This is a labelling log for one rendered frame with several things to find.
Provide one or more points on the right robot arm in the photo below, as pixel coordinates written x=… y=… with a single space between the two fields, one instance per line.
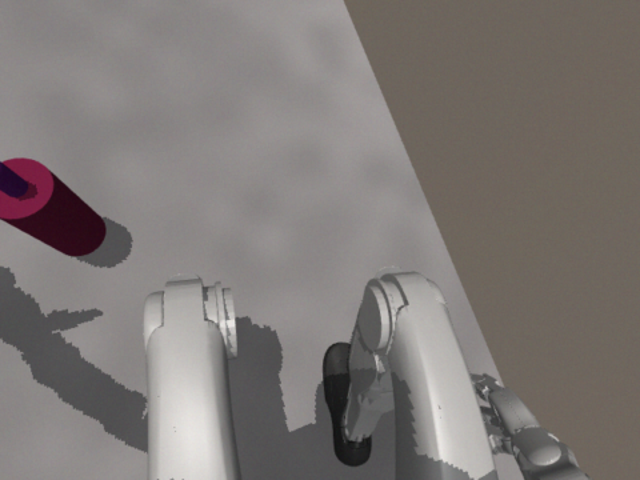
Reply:
x=541 y=456

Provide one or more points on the bottle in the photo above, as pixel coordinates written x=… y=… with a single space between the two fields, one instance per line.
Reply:
x=38 y=203

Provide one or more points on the right robot foot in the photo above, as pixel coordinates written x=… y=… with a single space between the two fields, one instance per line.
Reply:
x=336 y=380

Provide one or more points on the right robot hand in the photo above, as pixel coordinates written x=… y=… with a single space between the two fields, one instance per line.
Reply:
x=507 y=416

